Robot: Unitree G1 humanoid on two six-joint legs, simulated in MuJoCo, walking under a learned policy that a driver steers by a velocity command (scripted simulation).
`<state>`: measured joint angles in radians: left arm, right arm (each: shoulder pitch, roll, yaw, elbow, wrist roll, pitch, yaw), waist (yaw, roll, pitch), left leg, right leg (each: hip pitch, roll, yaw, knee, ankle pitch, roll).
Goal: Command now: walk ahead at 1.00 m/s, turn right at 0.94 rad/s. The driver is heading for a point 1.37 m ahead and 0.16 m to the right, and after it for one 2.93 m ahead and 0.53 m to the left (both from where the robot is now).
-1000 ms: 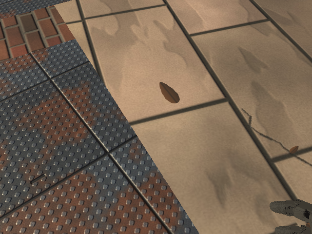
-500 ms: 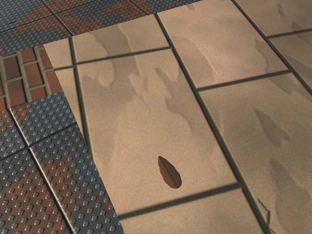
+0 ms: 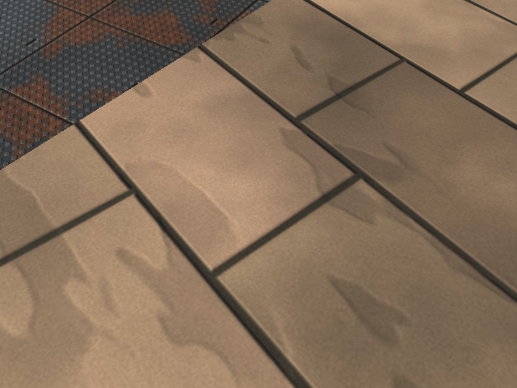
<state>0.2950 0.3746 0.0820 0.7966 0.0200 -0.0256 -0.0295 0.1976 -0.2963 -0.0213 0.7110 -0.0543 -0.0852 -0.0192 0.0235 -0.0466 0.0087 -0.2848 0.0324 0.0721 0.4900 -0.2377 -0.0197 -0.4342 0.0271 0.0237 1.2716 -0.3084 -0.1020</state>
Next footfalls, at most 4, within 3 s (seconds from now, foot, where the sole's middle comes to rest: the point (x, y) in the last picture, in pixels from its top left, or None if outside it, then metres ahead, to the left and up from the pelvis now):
0.30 right None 0.45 -0.08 -0.77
0.72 left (304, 241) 0.92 -0.10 -0.77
1.16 right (382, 159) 1.28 -0.39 -0.77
1.54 left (309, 102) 1.58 -0.15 -0.77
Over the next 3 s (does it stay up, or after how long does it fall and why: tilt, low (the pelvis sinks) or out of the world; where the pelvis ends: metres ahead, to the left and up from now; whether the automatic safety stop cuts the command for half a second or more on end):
stays up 1.75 -0.27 0.00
